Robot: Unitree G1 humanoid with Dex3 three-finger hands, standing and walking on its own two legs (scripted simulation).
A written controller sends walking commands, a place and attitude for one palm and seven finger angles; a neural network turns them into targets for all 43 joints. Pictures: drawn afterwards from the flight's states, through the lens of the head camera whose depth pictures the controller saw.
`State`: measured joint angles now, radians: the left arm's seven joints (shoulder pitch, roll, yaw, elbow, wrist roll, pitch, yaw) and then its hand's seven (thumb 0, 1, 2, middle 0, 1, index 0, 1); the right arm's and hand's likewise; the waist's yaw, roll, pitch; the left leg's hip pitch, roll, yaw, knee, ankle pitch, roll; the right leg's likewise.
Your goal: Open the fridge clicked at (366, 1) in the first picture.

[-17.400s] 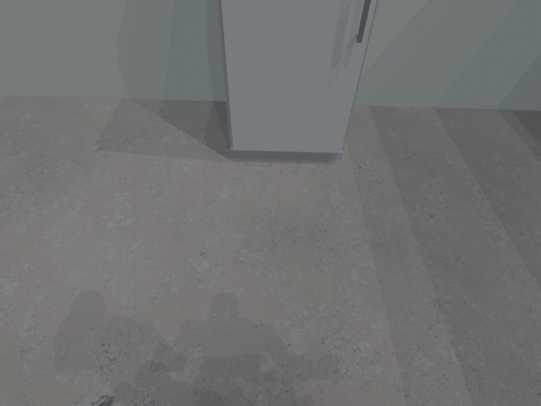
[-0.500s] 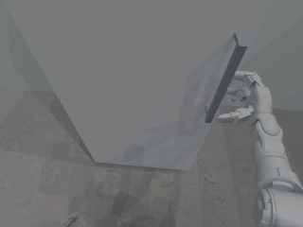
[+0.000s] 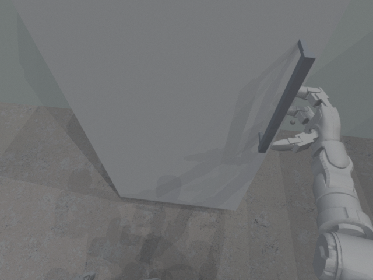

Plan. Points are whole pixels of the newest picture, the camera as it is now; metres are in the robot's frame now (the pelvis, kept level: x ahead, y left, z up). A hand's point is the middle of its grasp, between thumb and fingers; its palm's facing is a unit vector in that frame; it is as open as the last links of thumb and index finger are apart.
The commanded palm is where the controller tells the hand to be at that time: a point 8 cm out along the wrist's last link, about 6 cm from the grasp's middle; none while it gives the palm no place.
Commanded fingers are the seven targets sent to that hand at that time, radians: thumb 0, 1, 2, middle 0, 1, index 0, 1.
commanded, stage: slide the fingers in behind the handle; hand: right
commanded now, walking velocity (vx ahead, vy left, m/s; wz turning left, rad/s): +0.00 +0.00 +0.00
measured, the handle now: (278, 106) +0.49 -0.14 +0.11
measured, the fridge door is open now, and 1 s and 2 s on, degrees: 0 0 0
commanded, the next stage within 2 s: move the hooked fingers beside the handle in 0.60 s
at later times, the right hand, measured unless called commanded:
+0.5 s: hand (289, 128) +0.42 -0.15 +0.12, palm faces -0.01 +1.00 +0.00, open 14.1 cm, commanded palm +0.39 -0.20 +0.12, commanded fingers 0.00 0.50 -0.30 0.30 1.20 0.30 1.20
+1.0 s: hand (289, 130) +0.41 -0.15 +0.12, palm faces -0.01 +1.00 -0.01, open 14.3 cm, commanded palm +0.38 -0.20 +0.12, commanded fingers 0.00 0.50 -0.30 0.30 1.20 0.30 1.20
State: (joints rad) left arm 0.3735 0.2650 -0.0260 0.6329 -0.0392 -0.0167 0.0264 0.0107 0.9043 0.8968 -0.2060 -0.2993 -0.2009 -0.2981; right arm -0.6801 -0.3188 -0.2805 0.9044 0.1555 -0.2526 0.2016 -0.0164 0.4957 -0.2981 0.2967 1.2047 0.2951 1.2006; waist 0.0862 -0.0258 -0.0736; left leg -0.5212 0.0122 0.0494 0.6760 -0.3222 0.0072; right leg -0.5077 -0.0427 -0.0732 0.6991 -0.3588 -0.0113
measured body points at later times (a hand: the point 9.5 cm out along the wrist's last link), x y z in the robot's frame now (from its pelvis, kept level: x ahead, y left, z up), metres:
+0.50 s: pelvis +0.00 +0.00 +0.00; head +0.03 +0.00 +0.45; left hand +0.11 +0.25 -0.11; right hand +0.41 -0.20 +0.12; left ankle +0.00 +0.12 -0.72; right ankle -0.01 -0.11 -0.72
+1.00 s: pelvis +0.00 +0.00 +0.00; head +0.03 +0.01 +0.45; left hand +0.09 +0.25 -0.11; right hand +0.41 -0.20 +0.12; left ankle +0.00 +0.12 -0.72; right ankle -0.01 -0.11 -0.72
